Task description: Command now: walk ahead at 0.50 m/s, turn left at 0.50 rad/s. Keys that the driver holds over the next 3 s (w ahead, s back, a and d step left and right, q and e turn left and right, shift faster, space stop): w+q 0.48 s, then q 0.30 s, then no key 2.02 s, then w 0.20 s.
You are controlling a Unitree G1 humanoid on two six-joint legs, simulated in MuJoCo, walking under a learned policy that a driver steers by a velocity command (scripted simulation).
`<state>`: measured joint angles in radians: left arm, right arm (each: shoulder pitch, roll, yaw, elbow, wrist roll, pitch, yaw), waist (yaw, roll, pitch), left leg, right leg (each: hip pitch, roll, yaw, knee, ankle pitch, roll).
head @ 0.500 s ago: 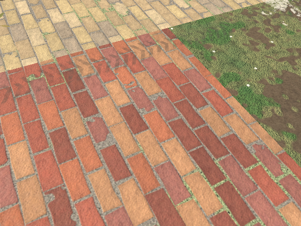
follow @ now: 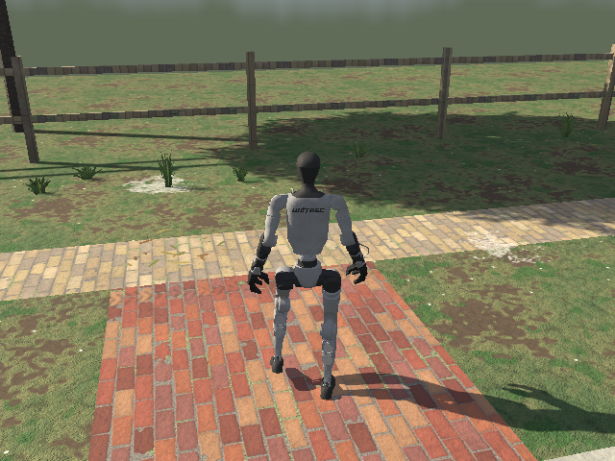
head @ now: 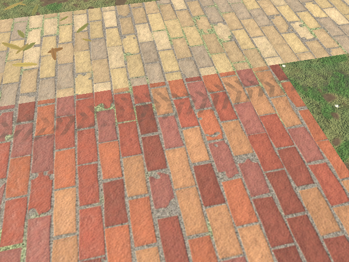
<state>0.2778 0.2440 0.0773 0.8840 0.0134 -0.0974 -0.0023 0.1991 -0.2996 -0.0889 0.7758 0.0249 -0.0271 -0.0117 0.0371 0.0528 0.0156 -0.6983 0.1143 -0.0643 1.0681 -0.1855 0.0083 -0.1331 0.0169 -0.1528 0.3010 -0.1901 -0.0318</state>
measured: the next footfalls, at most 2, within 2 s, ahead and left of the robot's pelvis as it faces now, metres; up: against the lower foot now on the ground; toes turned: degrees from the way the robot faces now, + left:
left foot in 0.26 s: +0.29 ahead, +0.17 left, +0.00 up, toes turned +12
right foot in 0.72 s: +0.60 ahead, +0.08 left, +0.00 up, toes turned +32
